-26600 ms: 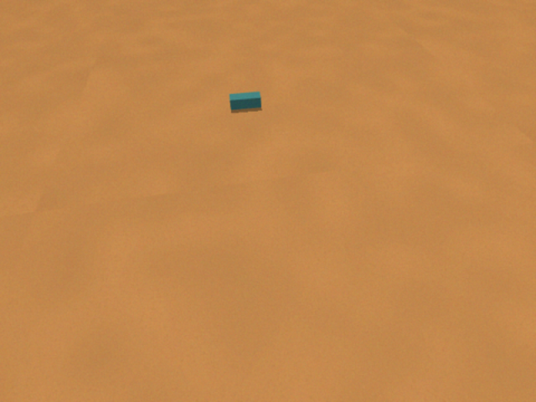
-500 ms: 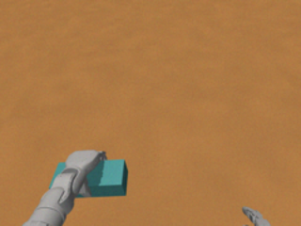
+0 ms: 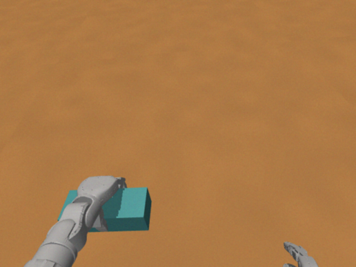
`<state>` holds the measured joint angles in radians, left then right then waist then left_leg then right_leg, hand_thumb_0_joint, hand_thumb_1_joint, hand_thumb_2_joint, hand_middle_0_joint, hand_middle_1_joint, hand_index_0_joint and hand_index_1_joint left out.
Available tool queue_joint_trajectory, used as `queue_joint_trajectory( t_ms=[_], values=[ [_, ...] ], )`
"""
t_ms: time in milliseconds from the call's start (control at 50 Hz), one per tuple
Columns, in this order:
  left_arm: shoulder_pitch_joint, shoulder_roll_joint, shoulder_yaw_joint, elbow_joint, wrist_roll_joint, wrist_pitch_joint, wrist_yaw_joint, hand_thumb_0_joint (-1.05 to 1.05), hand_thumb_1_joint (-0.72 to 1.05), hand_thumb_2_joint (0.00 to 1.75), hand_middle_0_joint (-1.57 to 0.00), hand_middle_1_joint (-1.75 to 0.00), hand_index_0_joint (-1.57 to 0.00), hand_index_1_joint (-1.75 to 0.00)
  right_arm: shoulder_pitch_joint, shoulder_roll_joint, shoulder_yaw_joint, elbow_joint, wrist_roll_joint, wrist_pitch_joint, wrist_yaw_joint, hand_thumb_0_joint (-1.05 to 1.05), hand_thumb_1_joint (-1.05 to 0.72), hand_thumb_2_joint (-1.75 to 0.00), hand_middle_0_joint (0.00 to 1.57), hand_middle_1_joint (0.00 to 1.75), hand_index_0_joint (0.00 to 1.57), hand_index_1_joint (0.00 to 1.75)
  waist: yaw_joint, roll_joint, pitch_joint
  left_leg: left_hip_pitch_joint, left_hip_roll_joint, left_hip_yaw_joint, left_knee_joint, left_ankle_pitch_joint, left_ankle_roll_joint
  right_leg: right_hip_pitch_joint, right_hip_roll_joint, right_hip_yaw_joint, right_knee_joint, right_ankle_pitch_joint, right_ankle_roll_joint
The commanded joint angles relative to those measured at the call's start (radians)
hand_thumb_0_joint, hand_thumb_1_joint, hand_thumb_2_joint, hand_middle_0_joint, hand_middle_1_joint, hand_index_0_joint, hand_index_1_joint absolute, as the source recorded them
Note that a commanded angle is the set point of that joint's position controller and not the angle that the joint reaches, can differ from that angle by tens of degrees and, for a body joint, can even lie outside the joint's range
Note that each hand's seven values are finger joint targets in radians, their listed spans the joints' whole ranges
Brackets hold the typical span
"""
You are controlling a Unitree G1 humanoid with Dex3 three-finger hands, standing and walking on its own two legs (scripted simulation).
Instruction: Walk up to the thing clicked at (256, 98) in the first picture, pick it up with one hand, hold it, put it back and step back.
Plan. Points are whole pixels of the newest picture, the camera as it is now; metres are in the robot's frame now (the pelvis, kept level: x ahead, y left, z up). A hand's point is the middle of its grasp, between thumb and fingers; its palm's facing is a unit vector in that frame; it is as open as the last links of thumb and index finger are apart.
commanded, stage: hold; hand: left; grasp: from above
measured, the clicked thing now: (108, 209) +0.30 +0.22 -0.07
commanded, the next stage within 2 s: crouch in 0.12 s
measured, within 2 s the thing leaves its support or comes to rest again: neither
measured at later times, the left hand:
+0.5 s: hand (107, 209) +0.29 +0.22 -0.07, palm faces -0.46 -0.03 -0.89, open 10.9 cm
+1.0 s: hand (127, 216) +0.37 +0.23 -0.29, palm faces -0.40 +0.05 -0.91, open 10.9 cm
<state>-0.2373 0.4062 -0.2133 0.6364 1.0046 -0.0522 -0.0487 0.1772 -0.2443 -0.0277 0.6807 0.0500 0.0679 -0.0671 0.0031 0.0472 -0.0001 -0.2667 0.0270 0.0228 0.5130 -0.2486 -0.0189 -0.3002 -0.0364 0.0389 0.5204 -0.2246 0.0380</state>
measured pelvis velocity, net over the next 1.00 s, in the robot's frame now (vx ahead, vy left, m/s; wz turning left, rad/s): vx -0.04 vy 0.01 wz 0.01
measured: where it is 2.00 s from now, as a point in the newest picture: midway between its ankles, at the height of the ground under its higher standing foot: outside the picture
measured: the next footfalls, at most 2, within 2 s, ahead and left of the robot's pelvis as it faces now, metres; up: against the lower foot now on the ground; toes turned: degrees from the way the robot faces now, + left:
none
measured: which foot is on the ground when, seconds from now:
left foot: down 0.00-1.00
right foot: down 0.00-1.00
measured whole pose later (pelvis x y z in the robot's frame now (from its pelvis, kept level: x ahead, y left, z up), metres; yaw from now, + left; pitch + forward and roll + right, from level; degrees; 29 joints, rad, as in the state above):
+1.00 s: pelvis -0.04 +0.01 -0.17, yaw +0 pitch +29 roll -2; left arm -0.68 0.44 -0.07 1.23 1.21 -0.08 0.39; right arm 0.26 -0.26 -0.09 0.75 -0.06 0.02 -0.03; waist -0.15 0.03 -0.19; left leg -1.43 0.03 -0.04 1.51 -0.59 -0.01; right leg -1.42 -0.02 0.03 1.46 -0.54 0.06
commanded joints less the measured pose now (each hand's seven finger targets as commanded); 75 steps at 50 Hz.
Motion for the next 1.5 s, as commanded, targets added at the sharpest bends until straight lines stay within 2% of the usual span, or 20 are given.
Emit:
queue_joint_trajectory(
  t_ms=[0, 180, 200, 220, 300, 460, 520, 600, 700, 780, 840, 860, 920, 960, 980, 1060, 1120, 1260, 1420, 1480],
  values=[
    [-0.367, 0.226, 0.124, -0.217, -0.014, -0.003, 0.052, 0.00, 0.64, 0.97, -0.97, -0.85, -0.99, -0.83, -0.092, -0.132, -0.044, -0.133, 0.000, -0.038, -0.007, 0.00, -0.90, -0.90, 0.20, 0.30, 0.20, 0.30, 0.003, -0.023, -0.264, 0.106, -0.044, 0.010, -0.067, 0.156, 0.023, 0.065, 0.057, -0.043, -0.084, 0.100, -0.037],
    [-0.367, 0.225, 0.120, -0.228, -0.014, -0.009, 0.046, 0.00, 0.63, 0.97, -0.97, -0.83, -0.98, -0.81, -0.088, -0.133, -0.047, -0.140, 0.003, -0.030, -0.005, 0.00, -0.90, -0.90, 0.20, 0.30, 0.20, 0.30, -0.001, -0.017, -0.251, 0.104, -0.043, 0.010, -0.070, 0.160, 0.023, 0.061, 0.056, -0.041, -0.087, 0.107, -0.038],
    [-0.334, 0.235, 0.136, -0.192, -0.005, -0.006, 0.047, 0.00, 0.69, 0.89, -1.00, -0.85, -1.04, -0.81, -0.082, -0.133, -0.047, -0.139, 0.002, -0.028, -0.005, 0.00, -0.93, -0.91, 0.20, 0.30, 0.20, 0.30, 0.002, -0.021, -0.244, 0.103, -0.046, 0.013, -0.070, 0.165, 0.024, 0.067, 0.054, -0.040, -0.088, 0.111, -0.039],
    [-0.349, 0.215, 0.115, -0.220, -0.011, -0.012, 0.048, 0.00, 0.61, 0.93, -0.92, -0.83, -0.96, -0.81, -0.080, -0.132, -0.046, -0.138, 0.001, -0.027, -0.005, 0.00, -0.89, -0.90, 0.20, 0.30, 0.20, 0.30, -0.008, -0.025, -0.258, 0.109, -0.044, 0.010, -0.067, 0.175, 0.024, 0.066, 0.055, -0.040, -0.083, 0.123, -0.038],
    [-0.313, 0.197, 0.120, -0.161, 0.000, -0.022, 0.077, 0.00, 0.68, 0.99, -1.01, -0.86, -1.02, -0.85, -0.065, -0.134, -0.051, -0.129, 0.000, -0.022, -0.002, 0.00, -0.90, -0.90, 0.20, 0.30, 0.20, 0.30, -0.012, -0.060, -0.237, 0.092, -0.044, 0.010, -0.057, 0.178, 0.025, 0.061, 0.055, -0.043, -0.079, 0.127, -0.037],
    [-0.377, 0.189, 0.125, 0.000, 0.076, -0.051, 0.218, 0.00, 0.70, 1.03, -1.04, -0.85, -1.04, -0.85, -0.019, -0.140, -0.071, -0.082, -0.022, -0.003, 0.014, 0.00, -0.90, -0.90, 0.20, 0.30, 0.20, 0.30, -0.036, -0.049, -0.257, 0.006, -0.049, 0.010, 0.039, 0.177, 0.018, -0.044, 0.045, -0.042, 0.000, 0.142, -0.036],
    [-0.431, 0.147, 0.098, 0.095, 0.102, -0.053, 0.272, 0.00, 0.70, 0.99, -1.02, -0.87, -1.04, -0.86, 0.021, -0.149, -0.082, -0.058, -0.032, -0.004, 0.029, 0.00, -0.90, -0.90, 0.20, 0.30, 0.20, 0.30, -0.071, -0.065, -0.269, -0.069, -0.043, 0.005, 0.111, 0.142, 0.019, -0.140, 0.046, -0.042, 0.063, 0.116, -0.036],
    [-0.492, 0.137, 0.099, 0.204, 0.144, -0.066, 0.343, 0.00, 0.67, 0.96, -1.00, -0.85, -1.02, -0.84, 0.067, -0.155, -0.095, -0.039, -0.051, -0.014, 0.046, 0.00, -0.90, -0.90, 0.20, 0.30, 0.20, 0.30, -0.081, -0.049, -0.316, -0.238, -0.036, -0.004, 0.278, 0.089, 0.013, -0.318, 0.045, -0.047, 0.218, 0.065, -0.045],
    [-0.624, 0.156, 0.126, 0.300, 0.200, -0.071, 0.442, 0.00, 0.61, 0.89, -0.94, -0.84, -0.96, -0.82, 0.115, -0.172, -0.115, -0.036, -0.071, -0.031, 0.054, 0.00, -0.90, -0.90, 0.20, 0.30, 0.20, 0.30, -0.098, 0.029, -0.457, -0.428, -0.034, -0.009, 0.481, 0.012, 0.009, -0.537, 0.047, -0.053, 0.424, -0.008, -0.056],
    [-0.738, 0.213, 0.163, 0.358, 0.213, -0.058, 0.493, 0.00, 0.58, 0.87, -0.92, -0.81, -0.94, -0.79, 0.140, -0.179, -0.115, -0.019, -0.085, -0.051, 0.039, 0.00, -0.90, -0.90, 0.20, 0.30, 0.20, 0.30, -0.119, 0.023, -0.567, -0.616, -0.037, -0.015, 0.623, -0.061, 0.024, -0.651, 0.052, -0.059, 0.565, -0.062, -0.060],
    [-0.784, 0.240, 0.181, 0.384, 0.198, -0.043, 0.506, 0.00, 0.57, 0.87, -0.92, -0.79, -0.94, -0.77, 0.158, -0.185, -0.115, -0.012, -0.095, -0.067, 0.029, 0.00, -0.89, -0.90, 0.20, 0.30, 0.20, 0.30, -0.125, 0.045, -0.668, -0.718, -0.033, -0.020, 0.730, -0.075, 0.031, -0.740, 0.052, -0.061, 0.669, -0.078, -0.063],
    [-0.759, 0.213, 0.166, 0.422, 0.193, -0.034, 0.500, 0.00, 0.56, 0.86, -0.92, -0.79, -0.94, -0.77, 0.163, -0.184, -0.110, -0.005, -0.100, -0.072, 0.029, 0.00, -0.90, -0.90, 0.20, 0.30, 0.20, 0.30, -0.136, 0.043, -0.666, -0.756, -0.031, -0.030, 0.760, -0.069, 0.030, -0.791, 0.049, -0.066, 0.708, -0.078, -0.062],
    [-0.729, 0.281, 0.212, 0.465, 0.193, -0.013, 0.488, 0.00, 0.54, 0.87, -0.90, -0.78, -0.92, -0.77, 0.164, -0.191, -0.114, -0.007, -0.105, -0.078, 0.028, 0.00, -0.90, -0.90, 0.20, 0.30, 0.20, 0.30, -0.115, 0.058, -0.724, -0.837, -0.033, -0.036, 0.823, -0.097, 0.028, -0.852, 0.045, -0.073, 0.792, -0.109, -0.067],
    [-0.768, 0.254, 0.192, 0.461, 0.188, -0.011, 0.468, 0.00, 0.55, 0.88, -0.91, -0.80, -0.93, -0.78, 0.168, -0.188, -0.112, -0.003, -0.112, -0.083, 0.034, 0.00, -0.90, -0.90, 0.20, 0.30, 0.20, 0.30, -0.144, 0.073, -0.729, -0.895, -0.033, -0.041, 0.868, -0.129, 0.026, -0.923, 0.043, -0.078, 0.839, -0.132, -0.065],
    [-0.770, 0.277, 0.203, 0.454, 0.190, -0.010, 0.462, 0.00, 0.57, 0.88, -0.93, -0.81, -0.94, -0.79, 0.167, -0.184, -0.112, -0.009, -0.110, -0.086, 0.036, 0.00, -0.90, -0.90, 0.20, 0.30, 0.20, 0.30, -0.134, 0.079, -0.744, -0.916, -0.035, -0.041, 0.886, -0.151, 0.027, -0.943, 0.041, -0.081, 0.863, -0.152, -0.067],
    [-0.840, 0.285, 0.210, 0.442, 0.181, -0.034, 0.433, 0.00, 0.59, 0.93, -0.94, -0.82, -0.96, -0.81, 0.169, -0.195, -0.106, -0.013, -0.115, -0.097, 0.049, 0.00, -0.90, -0.90, 0.20, 0.30, 0.20, 0.30, -0.171, 0.094, -0.718, -0.993, -0.029, -0.091, 0.942, -0.278, 0.020, -1.133, 0.035, -0.102, 0.959, -0.264, -0.071],
    [-0.888, 0.346, 0.242, 0.431, 0.197, -0.063, 0.438, 0.00, 0.60, 0.93, -0.94, -0.81, -0.96, -0.80, 0.181, -0.209, -0.100, -0.008, -0.119, -0.112, 0.061, 0.00, -0.90, -0.90, 0.20, 0.30, 0.20, 0.30, -0.185, 0.110, -0.794, -1.024, -0.034, -0.098, 1.016, -0.278, 0.021, -1.186, 0.031, -0.105, 1.029, -0.265, -0.072],
    [-1.008, 0.386, 0.271, 0.430, 0.244, -0.108, 0.477, 0.00, 0.61, 0.96, -0.96, -0.82, -0.98, -0.81, 0.219, -0.223, -0.082, 0.028, -0.147, -0.139, 0.096, 0.00, -0.90, -0.90, 0.20, 0.30, 0.20, 0.30, -0.210, 0.204, -0.893, -1.056, -0.040, -0.088, 1.178, -0.161, 0.016, -1.326, 0.023, -0.113, 1.172, -0.191, -0.074],
    [-1.060, 0.435, 0.299, 0.513, 0.256, -0.093, 0.490, 0.00, 0.65, 1.05, -1.01, -0.84, -1.01, -0.84, 0.221, -0.227, -0.072, 0.027, -0.164, -0.141, 0.128, 0.00, -0.91, -0.90, 0.20, 0.30, 0.20, 0.30, -0.228, 0.227, -0.902, -1.175, -0.048, -0.050, 1.303, -0.184, 0.028, -1.358, 0.025, -0.118, 1.254, -0.182, -0.069],
    [-1.056, 0.417, 0.282, 0.527, 0.249, -0.091, 0.472, 0.00, 0.66, 1.05, -1.02, -0.84, -1.02, -0.84, 0.222, -0.225, -0.066, 0.023, -0.164, -0.136, 0.139, 0.00, -0.91, -0.90, 0.20, 0.30, 0.20, 0.30, -0.240, 0.210, -0.885, -1.226, -0.049, -0.047, 1.336, -0.177, 0.032, -1.361, 0.027, -0.123, 1.283, -0.170, -0.067]
  ],
)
